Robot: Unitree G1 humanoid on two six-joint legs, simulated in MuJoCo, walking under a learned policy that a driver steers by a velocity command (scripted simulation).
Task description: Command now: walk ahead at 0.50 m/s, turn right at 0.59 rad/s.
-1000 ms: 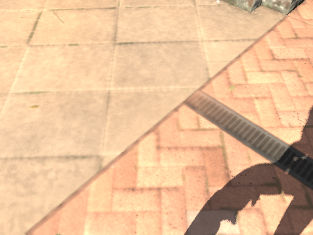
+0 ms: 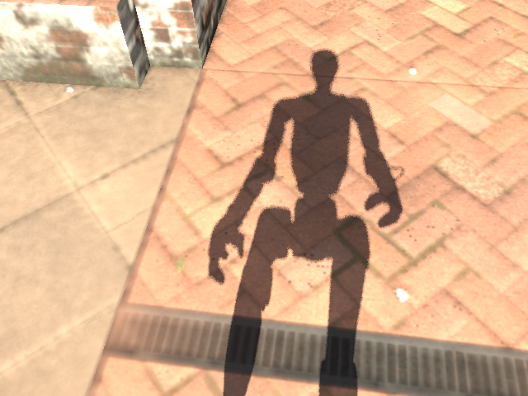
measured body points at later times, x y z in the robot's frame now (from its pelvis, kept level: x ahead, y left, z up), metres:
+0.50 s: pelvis +0.27 +0.03 +0.00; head +0.30 +0.04 +0.45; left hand +0.48 +0.25 -0.11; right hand +0.23 -0.24 -0.11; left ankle +0.27 +0.13 -0.74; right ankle +0.30 -0.11 -0.67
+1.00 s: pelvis +0.37 -0.04 -0.01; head +0.39 -0.07 +0.44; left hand +0.61 +0.14 -0.11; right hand +0.33 -0.32 -0.14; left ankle +0.48 +0.09 -0.68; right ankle +0.41 -0.11 -0.74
